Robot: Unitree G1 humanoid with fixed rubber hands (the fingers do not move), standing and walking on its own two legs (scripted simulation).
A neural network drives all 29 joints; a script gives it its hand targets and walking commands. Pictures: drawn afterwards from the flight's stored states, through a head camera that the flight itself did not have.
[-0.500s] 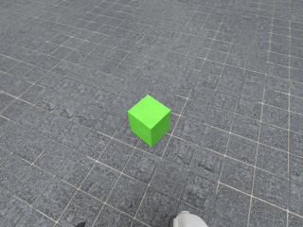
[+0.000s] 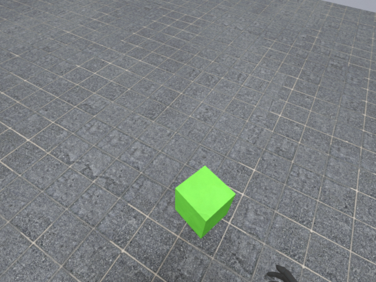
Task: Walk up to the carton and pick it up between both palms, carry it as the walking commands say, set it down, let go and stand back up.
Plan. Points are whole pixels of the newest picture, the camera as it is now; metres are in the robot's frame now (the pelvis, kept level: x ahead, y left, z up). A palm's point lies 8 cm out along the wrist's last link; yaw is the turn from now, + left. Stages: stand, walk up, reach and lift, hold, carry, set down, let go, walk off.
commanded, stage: walk up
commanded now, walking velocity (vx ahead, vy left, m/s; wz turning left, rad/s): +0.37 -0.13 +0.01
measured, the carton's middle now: (202, 202) +0.58 -0.07 -0.64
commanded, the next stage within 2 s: none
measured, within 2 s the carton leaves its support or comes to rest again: neither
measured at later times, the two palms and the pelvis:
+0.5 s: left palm (129, 219) +0.29 +0.17 -0.13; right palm out of the picture +0.11 -0.27 -0.14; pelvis +0.19 -0.06 +0.00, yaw +0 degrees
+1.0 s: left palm (84, 272) +0.16 +0.24 -0.10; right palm out of the picture +0.17 -0.29 -0.14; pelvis +0.13 -0.02 +0.01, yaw +1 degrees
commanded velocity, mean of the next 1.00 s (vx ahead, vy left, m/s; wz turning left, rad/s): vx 0.06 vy -0.01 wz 0.03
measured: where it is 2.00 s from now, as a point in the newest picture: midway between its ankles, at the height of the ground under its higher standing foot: outside the picture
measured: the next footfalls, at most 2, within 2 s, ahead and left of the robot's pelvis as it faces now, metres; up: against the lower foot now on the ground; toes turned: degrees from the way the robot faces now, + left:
right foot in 0.46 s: +0.29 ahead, -0.16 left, +0.00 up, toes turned -9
left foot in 1.06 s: +0.11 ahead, +0.13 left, +0.00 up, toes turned +6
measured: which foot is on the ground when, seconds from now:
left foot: down 0.00-0.46, up 0.48-1.00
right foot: up 0.00-0.44, down 0.46-1.00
